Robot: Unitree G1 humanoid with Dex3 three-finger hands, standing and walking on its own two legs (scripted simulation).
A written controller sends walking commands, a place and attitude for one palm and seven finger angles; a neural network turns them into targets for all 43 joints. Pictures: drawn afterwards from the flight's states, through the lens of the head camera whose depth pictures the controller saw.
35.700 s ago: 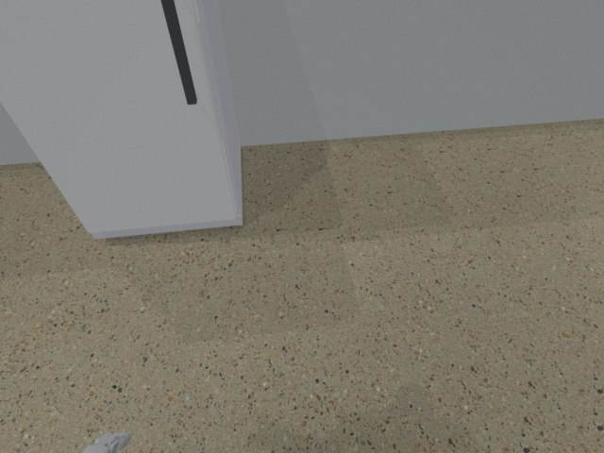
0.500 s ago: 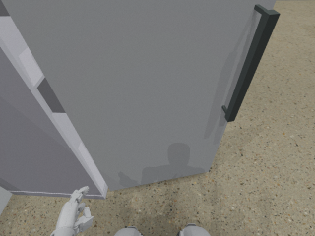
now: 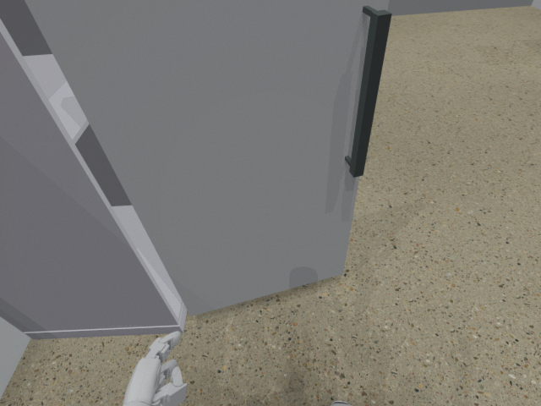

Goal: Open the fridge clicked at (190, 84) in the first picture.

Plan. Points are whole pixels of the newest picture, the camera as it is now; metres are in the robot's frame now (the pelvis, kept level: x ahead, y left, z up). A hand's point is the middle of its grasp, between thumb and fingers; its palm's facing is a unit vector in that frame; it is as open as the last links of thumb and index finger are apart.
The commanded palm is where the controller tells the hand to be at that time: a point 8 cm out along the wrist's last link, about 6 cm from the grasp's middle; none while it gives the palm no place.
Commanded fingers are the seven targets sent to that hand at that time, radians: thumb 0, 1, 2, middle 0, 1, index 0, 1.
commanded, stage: stop stepping back and stand still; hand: right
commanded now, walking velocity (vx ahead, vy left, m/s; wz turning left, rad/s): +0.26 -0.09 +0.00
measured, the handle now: (361, 102) +0.70 -0.19 +0.11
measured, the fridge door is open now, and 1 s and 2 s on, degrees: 76 76 76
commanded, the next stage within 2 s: let the arm hang, fingers relaxed in 0.58 s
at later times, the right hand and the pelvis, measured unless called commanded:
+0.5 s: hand out of the picture +0.14 -0.24 +0.19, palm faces +0.36 +0.82 -0.43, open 7.4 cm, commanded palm +0.08 -0.29 +0.19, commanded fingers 0.00 -0.90 -0.90 0.20 0.30 0.20 0.30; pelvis -0.09 -0.01 +0.00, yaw +6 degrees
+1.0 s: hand out of the picture +0.01 -0.18 -0.16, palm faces -0.06 +0.98 -0.19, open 6.9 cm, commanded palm none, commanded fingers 0.00 -0.90 -0.90 0.20 0.30 0.20 0.30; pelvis -0.07 -0.01 +0.00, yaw +3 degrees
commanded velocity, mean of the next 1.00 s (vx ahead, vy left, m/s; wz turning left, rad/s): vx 0.11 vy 0.01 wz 0.00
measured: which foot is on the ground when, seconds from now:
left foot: up 0.00-0.02, down 0.04-1.00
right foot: down 0.00-0.02, up 0.04-0.20, down 0.22-0.42, up 0.44-0.66, down 0.68-1.00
